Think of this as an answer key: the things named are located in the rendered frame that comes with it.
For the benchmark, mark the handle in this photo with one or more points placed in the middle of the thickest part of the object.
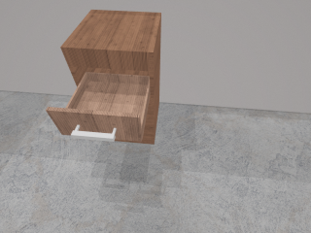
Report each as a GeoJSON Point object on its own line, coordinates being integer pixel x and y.
{"type": "Point", "coordinates": [96, 136]}

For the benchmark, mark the drawer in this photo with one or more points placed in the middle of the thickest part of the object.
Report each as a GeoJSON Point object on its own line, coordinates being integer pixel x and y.
{"type": "Point", "coordinates": [104, 101]}

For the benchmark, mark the cabinet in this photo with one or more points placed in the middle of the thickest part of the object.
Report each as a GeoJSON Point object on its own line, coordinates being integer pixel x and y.
{"type": "Point", "coordinates": [119, 42]}

